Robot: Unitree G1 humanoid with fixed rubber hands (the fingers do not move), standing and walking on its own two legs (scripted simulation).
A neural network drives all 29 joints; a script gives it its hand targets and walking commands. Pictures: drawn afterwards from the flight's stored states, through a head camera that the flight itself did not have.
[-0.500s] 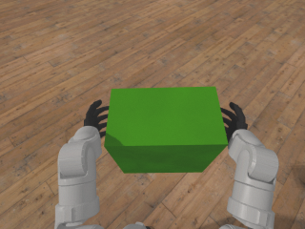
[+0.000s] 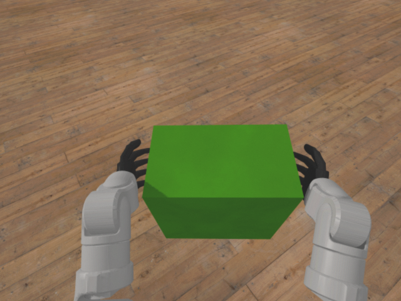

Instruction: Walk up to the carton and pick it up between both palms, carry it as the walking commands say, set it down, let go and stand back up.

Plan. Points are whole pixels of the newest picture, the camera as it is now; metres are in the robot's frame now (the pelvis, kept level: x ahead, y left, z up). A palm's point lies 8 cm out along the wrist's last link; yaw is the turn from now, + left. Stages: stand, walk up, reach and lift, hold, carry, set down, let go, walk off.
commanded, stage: carry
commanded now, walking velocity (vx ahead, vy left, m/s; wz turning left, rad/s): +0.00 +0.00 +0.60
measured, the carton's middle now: (218, 188) +0.35 -0.03 +0.04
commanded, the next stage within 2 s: none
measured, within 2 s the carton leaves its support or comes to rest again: neither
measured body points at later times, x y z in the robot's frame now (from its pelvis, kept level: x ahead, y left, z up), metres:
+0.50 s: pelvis -0.02 +0.05 +0.01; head +0.03 +0.02 +0.45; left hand +0.28 +0.27 +0.12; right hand +0.35 -0.07 +0.09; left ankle -0.03 +0.21 -0.67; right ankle -0.05 -0.03 -0.72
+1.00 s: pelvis -0.03 +0.15 +0.01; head +0.01 +0.19 +0.46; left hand +0.19 +0.46 +0.10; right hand +0.35 +0.15 +0.11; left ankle -0.01 +0.21 -0.72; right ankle -0.08 +0.00 -0.64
